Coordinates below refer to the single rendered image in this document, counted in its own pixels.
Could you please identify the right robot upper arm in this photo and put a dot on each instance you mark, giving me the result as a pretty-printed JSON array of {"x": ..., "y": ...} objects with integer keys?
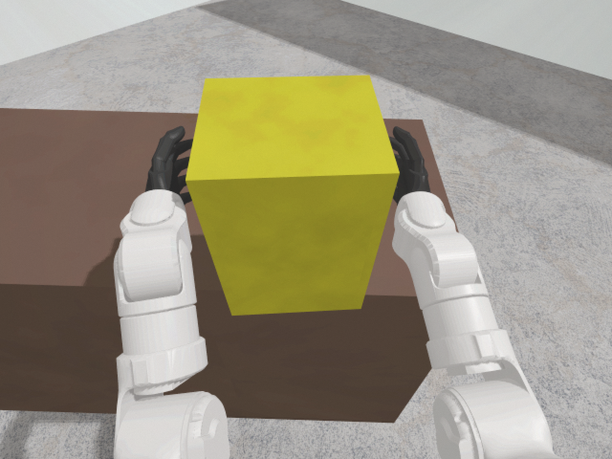
[{"x": 490, "y": 420}]

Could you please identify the left robot upper arm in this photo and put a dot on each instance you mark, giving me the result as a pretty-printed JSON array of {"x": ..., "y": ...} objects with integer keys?
[{"x": 180, "y": 426}]

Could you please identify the left robot hand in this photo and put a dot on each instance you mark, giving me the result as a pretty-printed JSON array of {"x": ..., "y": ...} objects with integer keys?
[{"x": 165, "y": 168}]

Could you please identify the right robot forearm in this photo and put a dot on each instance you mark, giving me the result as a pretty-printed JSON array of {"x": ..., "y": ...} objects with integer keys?
[{"x": 463, "y": 333}]

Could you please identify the carton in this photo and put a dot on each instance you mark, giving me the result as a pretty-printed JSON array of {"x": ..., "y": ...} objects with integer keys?
[{"x": 292, "y": 179}]

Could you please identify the left robot forearm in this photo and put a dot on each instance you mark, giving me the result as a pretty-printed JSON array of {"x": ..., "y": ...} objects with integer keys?
[{"x": 155, "y": 295}]

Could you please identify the right robot hand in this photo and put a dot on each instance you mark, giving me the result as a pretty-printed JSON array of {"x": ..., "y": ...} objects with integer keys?
[{"x": 413, "y": 175}]

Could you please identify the pedestal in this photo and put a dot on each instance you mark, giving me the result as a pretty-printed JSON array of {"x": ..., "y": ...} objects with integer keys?
[{"x": 67, "y": 179}]

